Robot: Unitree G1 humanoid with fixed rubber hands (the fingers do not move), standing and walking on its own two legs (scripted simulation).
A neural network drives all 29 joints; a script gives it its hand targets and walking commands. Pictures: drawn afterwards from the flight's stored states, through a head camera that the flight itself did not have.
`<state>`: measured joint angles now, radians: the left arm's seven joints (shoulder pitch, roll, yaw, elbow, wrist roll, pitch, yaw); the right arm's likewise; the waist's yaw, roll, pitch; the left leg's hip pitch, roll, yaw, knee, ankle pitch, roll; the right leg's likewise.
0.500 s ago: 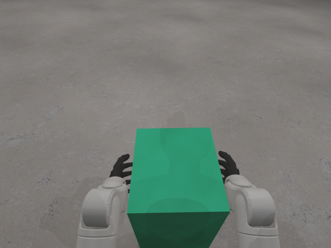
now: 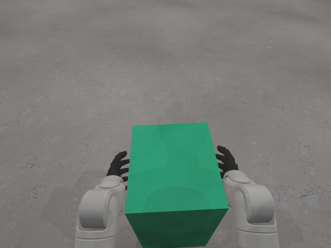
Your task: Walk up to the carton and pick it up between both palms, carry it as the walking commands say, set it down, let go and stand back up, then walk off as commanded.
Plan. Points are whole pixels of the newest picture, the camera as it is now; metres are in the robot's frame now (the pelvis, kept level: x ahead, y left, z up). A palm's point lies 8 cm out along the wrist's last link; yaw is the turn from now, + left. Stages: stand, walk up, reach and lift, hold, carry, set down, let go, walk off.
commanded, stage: carry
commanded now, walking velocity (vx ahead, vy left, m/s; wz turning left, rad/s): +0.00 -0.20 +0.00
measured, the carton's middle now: (172, 191) +0.26 +0.01 +0.02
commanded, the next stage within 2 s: none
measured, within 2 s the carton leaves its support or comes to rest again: neither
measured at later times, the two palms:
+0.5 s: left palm (171, 219) +0.17 +0.01 +0.07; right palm (301, 212) +0.19 -0.24 +0.09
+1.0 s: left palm out of the picture +0.11 -0.16 +0.07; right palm out of the picture +0.11 -0.42 +0.09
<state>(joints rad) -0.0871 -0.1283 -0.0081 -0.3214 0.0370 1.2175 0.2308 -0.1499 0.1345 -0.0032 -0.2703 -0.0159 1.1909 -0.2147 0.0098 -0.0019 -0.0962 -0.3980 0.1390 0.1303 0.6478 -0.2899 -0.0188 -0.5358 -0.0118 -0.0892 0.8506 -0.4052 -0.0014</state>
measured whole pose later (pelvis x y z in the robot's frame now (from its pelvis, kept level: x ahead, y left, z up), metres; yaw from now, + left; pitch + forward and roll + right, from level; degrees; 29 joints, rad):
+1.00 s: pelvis -0.15 -0.28 +0.00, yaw +3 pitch +3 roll -1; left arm -0.13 -0.13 -0.03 -0.34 0.05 1.22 0.22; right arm -0.14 0.13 -0.03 -0.36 -0.01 1.20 -0.23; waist -0.06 -0.02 -0.08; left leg -0.38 0.05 0.15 0.71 -0.44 -0.01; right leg -0.46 0.05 -0.19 0.53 -0.14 -0.12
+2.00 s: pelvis -0.31 -0.49 +0.01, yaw +1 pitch +1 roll +3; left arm -0.14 -0.13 0.00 -0.30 0.04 1.26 0.23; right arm -0.15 0.13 -0.01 -0.28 -0.04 1.22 -0.20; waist 0.04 -0.05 -0.09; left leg -0.31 0.03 0.11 0.52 -0.43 0.03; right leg -0.37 0.03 -0.11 0.27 0.03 -0.01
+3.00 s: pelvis -0.40 -0.47 +0.01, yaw +3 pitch +3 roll +0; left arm -0.14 -0.13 -0.01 -0.16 0.05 1.13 0.21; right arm -0.17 0.14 -0.05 -0.17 -0.06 1.12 -0.18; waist 0.00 0.00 -0.09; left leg -0.38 0.02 0.08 0.53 -0.20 0.02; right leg -0.41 -0.02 -0.03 0.49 -0.13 0.00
